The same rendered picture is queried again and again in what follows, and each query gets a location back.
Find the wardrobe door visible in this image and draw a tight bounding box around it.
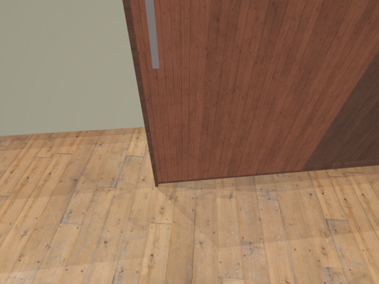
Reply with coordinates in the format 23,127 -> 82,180
130,0 -> 379,182
305,50 -> 379,165

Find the handle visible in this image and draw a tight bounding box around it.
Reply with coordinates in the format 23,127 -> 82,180
145,0 -> 159,69

